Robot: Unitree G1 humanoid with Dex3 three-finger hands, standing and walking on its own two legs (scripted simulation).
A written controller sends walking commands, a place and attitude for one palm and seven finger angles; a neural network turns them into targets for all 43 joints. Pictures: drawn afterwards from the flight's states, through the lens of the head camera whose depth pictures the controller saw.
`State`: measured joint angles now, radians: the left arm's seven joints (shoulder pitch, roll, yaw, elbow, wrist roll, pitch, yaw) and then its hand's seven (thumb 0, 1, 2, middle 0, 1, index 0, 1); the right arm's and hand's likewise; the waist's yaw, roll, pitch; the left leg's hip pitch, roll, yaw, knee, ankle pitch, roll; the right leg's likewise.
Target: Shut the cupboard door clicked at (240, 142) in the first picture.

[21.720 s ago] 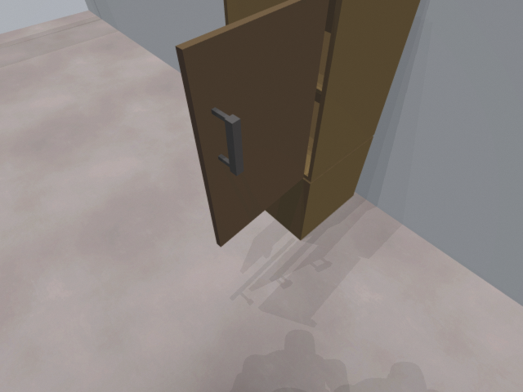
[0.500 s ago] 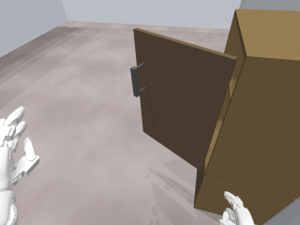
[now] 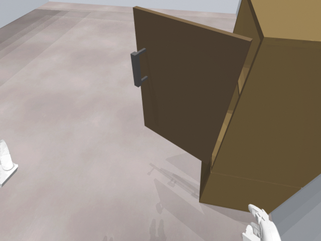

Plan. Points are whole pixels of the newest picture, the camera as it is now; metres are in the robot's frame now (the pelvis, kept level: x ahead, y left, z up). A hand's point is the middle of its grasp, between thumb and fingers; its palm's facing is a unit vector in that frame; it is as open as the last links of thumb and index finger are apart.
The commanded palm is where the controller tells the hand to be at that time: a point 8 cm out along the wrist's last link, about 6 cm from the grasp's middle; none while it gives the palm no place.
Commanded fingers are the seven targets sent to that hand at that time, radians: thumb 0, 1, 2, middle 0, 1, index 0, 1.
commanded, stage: step back with the hand held close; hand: left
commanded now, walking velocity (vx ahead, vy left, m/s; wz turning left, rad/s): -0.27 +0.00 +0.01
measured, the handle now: (140, 67) +0.69 +0.12 +0.06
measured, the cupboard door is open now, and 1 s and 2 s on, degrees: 63 63 63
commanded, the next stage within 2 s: stop stepping back and stand still in 1.58 s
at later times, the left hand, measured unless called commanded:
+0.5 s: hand (6, 188) +0.17 +0.26 +0.17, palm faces +0.50 -0.73 -0.46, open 7.4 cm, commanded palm +0.09 +0.30 +0.19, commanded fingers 0.00 0.90 0.90 -0.20 -0.30 -0.20 -0.30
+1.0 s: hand out of the picture +0.12 +0.25 +0.17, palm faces +0.49 -0.73 -0.47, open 7.4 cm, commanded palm +0.04 +0.30 +0.19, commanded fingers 0.00 0.90 0.90 -0.20 -0.30 -0.20 -0.30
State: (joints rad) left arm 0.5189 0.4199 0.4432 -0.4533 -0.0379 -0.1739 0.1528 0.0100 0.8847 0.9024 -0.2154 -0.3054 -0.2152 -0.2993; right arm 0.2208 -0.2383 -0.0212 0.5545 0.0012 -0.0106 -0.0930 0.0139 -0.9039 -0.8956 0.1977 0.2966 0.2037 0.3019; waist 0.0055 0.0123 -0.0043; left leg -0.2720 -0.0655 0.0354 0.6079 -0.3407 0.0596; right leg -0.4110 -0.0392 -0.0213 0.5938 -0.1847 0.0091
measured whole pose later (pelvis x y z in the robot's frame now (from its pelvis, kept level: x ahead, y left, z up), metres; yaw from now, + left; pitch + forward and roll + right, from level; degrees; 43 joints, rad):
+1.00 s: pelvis -0.07 -0.01 -0.02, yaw +4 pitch +1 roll +1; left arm 0.50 0.41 0.47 -0.56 0.01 -0.25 0.16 0.01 0.88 0.90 -0.22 -0.31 -0.22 -0.30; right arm 0.20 -0.21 -0.02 0.56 -0.01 -0.03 -0.06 0.01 -0.90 -0.90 0.20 0.30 0.21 0.30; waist -0.04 -0.06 0.02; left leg -0.50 -0.03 0.06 0.76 -0.35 0.05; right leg -0.56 -0.03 0.04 0.67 -0.13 0.03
